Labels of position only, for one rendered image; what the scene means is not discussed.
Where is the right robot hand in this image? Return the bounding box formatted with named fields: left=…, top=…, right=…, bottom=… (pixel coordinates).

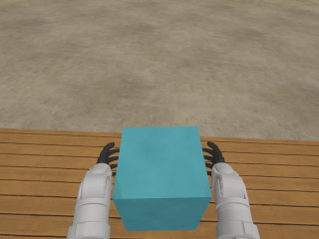
left=202, top=141, right=225, bottom=176

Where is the left robot hand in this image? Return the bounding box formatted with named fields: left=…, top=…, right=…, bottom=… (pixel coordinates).
left=97, top=142, right=120, bottom=176

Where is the right robot forearm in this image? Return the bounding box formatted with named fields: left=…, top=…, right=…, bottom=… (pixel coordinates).
left=210, top=162, right=260, bottom=239

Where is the left robot forearm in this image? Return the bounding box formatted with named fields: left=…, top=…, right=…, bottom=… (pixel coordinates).
left=66, top=163, right=113, bottom=239

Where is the carton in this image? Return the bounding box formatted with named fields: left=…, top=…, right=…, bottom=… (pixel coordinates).
left=112, top=126, right=212, bottom=231

